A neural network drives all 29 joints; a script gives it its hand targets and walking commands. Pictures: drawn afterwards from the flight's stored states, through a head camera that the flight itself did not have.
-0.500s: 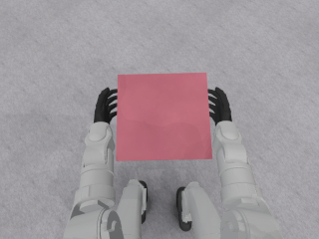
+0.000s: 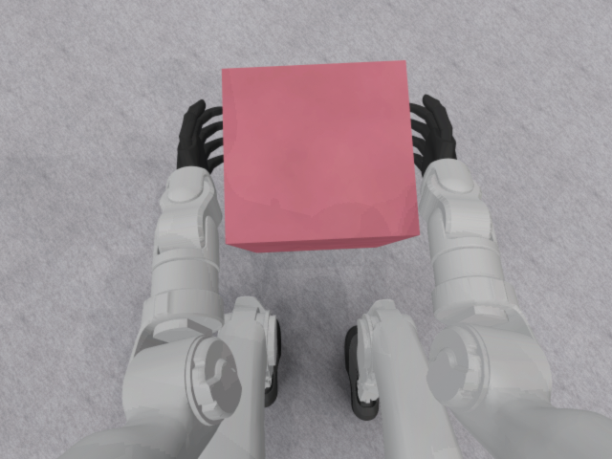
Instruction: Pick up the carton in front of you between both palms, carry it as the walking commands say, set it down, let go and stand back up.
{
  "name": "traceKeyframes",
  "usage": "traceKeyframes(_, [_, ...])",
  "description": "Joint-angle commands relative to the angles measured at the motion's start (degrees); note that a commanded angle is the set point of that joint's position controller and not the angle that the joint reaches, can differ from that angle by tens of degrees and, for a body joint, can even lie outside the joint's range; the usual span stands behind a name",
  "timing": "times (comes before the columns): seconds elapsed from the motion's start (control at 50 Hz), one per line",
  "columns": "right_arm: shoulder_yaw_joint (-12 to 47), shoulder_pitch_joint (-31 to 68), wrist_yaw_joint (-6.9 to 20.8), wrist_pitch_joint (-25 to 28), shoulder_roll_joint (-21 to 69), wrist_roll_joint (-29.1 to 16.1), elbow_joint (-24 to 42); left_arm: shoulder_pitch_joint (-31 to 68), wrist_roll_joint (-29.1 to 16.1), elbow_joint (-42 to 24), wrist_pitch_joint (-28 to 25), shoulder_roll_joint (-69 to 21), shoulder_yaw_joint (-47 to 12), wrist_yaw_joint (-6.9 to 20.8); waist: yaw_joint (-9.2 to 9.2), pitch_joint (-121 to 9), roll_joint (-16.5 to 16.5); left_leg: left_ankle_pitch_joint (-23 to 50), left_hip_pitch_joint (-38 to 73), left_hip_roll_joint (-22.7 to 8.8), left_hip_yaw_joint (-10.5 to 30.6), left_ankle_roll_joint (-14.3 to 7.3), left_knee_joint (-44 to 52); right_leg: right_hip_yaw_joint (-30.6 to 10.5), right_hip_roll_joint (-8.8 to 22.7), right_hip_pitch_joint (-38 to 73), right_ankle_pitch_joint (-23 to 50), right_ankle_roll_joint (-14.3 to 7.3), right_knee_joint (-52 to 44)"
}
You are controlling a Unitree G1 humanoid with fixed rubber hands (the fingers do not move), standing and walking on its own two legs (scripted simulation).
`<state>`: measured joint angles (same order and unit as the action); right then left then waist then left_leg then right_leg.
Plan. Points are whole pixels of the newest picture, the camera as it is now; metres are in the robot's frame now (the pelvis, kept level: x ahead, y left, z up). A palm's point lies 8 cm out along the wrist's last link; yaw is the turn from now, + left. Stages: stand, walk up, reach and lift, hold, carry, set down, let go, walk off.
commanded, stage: set down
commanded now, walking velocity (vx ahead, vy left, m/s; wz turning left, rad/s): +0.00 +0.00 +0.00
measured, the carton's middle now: (315, 176) +0.47 +0.01 -0.15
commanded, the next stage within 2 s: none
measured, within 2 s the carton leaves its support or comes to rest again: rests again in 1.56 s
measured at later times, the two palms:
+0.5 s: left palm (223, 183) +0.48 +0.16 -0.24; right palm (400, 175) +0.50 -0.14 -0.24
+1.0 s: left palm (229, 181) +0.50 +0.17 -0.31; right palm (387, 183) +0.51 -0.14 -0.33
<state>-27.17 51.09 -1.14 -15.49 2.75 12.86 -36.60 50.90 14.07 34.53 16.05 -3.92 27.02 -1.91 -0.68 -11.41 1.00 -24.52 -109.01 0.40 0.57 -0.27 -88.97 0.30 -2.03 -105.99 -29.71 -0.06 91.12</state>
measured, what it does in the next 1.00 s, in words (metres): lowers itself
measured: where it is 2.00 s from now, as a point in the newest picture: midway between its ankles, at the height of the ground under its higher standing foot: (313, 382)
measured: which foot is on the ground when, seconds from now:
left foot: down 0.00-1.00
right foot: down 0.00-1.00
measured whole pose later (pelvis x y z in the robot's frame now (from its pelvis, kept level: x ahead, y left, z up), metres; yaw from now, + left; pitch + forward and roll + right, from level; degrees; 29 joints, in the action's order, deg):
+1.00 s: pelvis -0.01 +0.00 -0.17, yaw -1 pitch +44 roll +0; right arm -14.4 71.2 -7.7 -11.5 -9.7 2.3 -52.2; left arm 72.6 2.9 52.7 11.1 8.6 21.8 -4.3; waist -3.6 6.0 -0.8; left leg -29.8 -135.9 2.2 1.9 2.3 -121.8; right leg 0.7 -4.0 -133.3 -35.3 0.0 124.7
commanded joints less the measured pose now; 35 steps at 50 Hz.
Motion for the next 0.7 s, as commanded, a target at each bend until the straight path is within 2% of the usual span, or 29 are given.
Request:
traceKeyframes(0.0, [30.36,34.38,12.62,0.98,50.7,-7.29,-2.41,31.42,-7.1,4.57,-0.23,-51.77,-31.02,11.03,-0.63,-53.14,-1.54,14.45,35.8,8.37,-0.73,1.94,3.1,0.99,-8.35,16.59,12.41,1.0,-6.08])
traceKeyframes(0.28, [30.98,42.38,11.28,1.24,46.56,-9.44,-3.94,39.95,-9.03,5.27,-0.68,-47.11,-30.31,10.26,-0.88,-53.86,-0.66,11.98,23.5,7.93,-2.46,2.11,-8.43,2.02,-7.91,6.98,10.68,1.33,4.73])
traceKeyframes(0.58, [33.83,51.64,10.25,3.87,40.94,-13.9,-7.31,49.36,-12.74,7.58,-3.41,-39.71,-30.42,10.66,-1.57,-50.25,0.27,12.2,15.27,6.38,-3.91,1.94,-20.68,1.91,-6.51,3.78,11.69,1.25,15.95])
traceKeyframes(0.68, [35.31,55.68,9.65,5.55,38.93,-14.84,-5.27,46.02,-15.45,13.37,-3.8,-43.71,-29.08,11.64,-0.26,-48.69,2.73,14.97,14.32,6.46,-3.13,1.48,-24.09,2.63,-5.96,4.5,13.56,1.23,18.82])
